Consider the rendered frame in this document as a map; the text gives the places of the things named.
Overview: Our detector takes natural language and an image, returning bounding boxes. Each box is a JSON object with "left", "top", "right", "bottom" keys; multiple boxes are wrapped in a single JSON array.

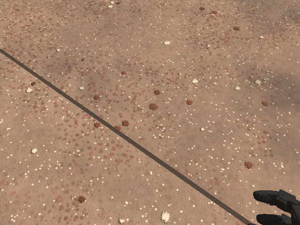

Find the right robot hand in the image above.
[{"left": 248, "top": 189, "right": 300, "bottom": 225}]

